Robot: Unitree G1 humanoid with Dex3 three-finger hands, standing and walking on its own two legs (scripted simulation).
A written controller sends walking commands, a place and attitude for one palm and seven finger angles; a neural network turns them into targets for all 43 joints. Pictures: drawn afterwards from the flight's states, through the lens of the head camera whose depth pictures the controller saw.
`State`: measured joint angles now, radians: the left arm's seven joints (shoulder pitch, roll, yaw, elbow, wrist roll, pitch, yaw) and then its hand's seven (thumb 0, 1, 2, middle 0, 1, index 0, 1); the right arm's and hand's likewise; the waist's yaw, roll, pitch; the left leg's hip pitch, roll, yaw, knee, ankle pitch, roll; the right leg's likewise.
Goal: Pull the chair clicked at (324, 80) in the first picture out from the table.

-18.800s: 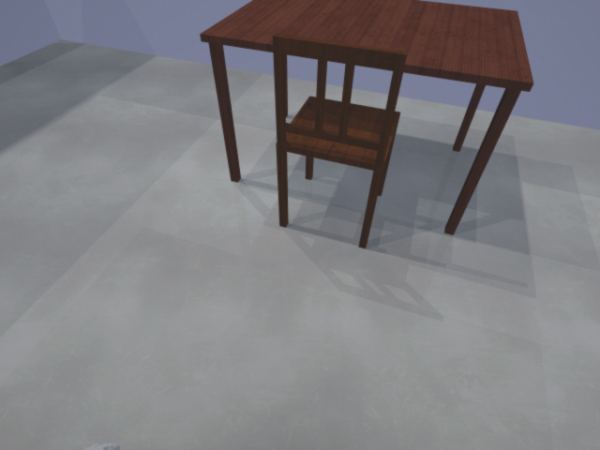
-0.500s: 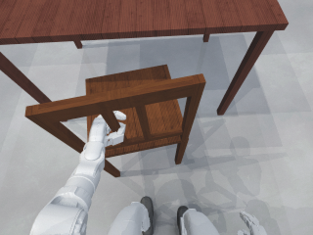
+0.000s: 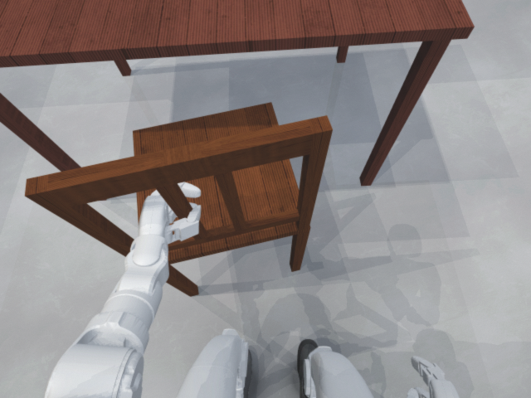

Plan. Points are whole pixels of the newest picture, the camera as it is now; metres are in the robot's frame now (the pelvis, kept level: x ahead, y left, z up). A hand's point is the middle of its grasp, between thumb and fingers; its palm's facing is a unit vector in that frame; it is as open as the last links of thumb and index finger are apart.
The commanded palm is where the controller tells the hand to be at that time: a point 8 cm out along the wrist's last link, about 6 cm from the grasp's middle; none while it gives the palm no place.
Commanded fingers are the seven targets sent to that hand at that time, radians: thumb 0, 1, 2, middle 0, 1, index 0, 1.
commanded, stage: step backward, pulling the chair out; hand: left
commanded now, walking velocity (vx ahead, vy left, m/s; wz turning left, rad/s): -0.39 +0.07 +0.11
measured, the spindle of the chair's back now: (185, 212) +0.40 +0.16 -0.09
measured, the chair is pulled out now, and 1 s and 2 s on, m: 0.16 0.26 0.45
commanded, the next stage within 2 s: none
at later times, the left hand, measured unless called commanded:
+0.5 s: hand (182, 247) +0.33 +0.15 -0.06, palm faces -0.08 -0.98 -0.21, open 5.5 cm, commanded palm +0.31 +0.21 -0.06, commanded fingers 0.00 0.90 0.90 -0.50 -1.45 -0.50 -1.45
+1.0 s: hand (177, 282) +0.27 +0.15 -0.06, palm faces +0.02 -0.98 -0.19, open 5.6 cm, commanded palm +0.24 +0.20 -0.06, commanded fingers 0.00 0.90 0.90 -0.50 -1.45 -0.50 -1.45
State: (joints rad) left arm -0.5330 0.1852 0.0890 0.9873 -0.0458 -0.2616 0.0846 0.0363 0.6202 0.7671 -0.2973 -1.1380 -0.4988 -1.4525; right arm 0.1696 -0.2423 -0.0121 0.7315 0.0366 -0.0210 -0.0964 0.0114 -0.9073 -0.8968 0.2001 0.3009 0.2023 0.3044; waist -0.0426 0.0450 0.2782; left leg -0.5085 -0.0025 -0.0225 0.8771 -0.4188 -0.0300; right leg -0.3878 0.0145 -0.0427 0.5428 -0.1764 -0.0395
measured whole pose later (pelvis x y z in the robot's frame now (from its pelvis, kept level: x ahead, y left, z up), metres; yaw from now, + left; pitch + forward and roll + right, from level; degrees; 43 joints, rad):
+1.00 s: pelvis -0.12 +0.02 +0.01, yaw +4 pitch +5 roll +1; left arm -0.60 0.17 0.08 0.96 -0.03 -0.20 0.08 0.05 0.63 0.76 -0.25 -1.17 -0.50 -1.45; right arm 0.12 -0.29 -0.04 0.70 0.05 0.04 -0.09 0.01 -0.91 -0.90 0.20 0.30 0.20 0.30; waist -0.08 0.03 0.26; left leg -0.37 0.02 -0.03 0.68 -0.40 -0.06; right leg -0.41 -0.02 -0.02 0.47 -0.14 -0.01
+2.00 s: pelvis -0.30 +0.00 +0.01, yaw +3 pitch +3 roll +2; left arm -0.60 0.18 0.11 1.05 -0.04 -0.22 0.06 0.06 0.63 0.75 -0.24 -1.14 -0.50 -1.45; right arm 0.17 -0.24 -0.02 0.73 0.05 0.02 -0.06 0.01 -0.91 -0.90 0.20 0.30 0.20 0.30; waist -0.06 0.02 0.27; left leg -0.41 0.01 -0.03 0.87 -0.46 -0.06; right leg -0.38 0.00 0.00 0.47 -0.13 -0.05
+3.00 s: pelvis -0.36 +0.03 +0.01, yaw +4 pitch -1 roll +0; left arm -0.20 0.10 -0.07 0.78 -0.02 -0.11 0.07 0.06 0.61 0.76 -0.20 -1.19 -0.50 -1.45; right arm 0.21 -0.22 0.01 0.66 0.03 0.06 -0.10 0.01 -0.91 -0.90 0.20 0.30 0.20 0.30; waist -0.02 0.04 0.11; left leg -0.11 0.03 0.03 0.46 -0.32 -0.02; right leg -0.25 -0.01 0.01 0.49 -0.22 0.01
